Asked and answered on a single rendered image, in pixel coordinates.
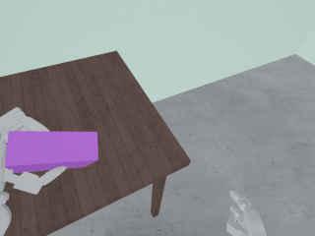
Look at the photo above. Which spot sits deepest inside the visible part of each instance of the robot left hand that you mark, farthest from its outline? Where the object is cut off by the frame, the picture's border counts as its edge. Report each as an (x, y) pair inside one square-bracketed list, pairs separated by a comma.
[(17, 121)]

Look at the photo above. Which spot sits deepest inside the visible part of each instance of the robot right hand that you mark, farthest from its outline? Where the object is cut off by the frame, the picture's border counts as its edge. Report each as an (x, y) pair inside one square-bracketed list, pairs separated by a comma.
[(249, 222)]

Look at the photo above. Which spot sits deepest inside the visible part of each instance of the table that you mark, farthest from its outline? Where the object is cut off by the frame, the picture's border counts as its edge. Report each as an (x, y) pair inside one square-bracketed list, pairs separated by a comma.
[(134, 145)]

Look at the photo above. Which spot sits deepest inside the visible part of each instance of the sponge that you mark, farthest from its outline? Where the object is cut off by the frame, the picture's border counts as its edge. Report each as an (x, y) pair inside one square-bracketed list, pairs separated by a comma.
[(31, 151)]

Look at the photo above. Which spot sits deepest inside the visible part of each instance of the robot left forearm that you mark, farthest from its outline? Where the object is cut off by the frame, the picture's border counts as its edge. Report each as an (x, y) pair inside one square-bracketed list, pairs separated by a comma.
[(5, 213)]

